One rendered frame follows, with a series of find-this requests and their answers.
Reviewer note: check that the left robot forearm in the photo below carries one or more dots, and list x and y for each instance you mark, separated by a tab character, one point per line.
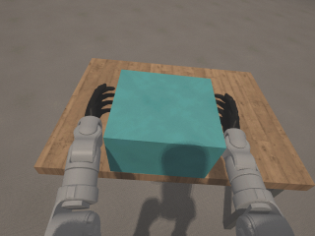
79	187

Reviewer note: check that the right robot upper arm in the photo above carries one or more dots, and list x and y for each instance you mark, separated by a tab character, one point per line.
258	224

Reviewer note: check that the left robot upper arm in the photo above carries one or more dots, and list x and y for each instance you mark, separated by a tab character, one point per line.
74	223

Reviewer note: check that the robot right hand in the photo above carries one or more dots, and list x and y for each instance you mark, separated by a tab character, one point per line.
230	118

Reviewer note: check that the table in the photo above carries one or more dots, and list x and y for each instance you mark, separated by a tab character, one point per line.
278	162

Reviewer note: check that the carton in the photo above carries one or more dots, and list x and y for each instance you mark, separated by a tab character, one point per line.
163	124

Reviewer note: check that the robot left hand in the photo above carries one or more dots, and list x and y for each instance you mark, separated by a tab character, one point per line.
96	101

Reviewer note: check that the right robot forearm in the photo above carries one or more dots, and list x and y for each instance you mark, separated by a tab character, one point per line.
249	191

